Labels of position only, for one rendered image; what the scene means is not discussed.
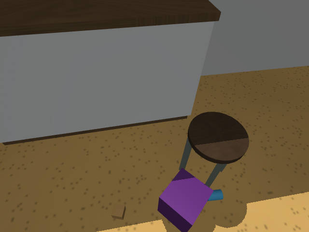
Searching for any stool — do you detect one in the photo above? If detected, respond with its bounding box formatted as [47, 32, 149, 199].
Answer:
[179, 112, 249, 187]

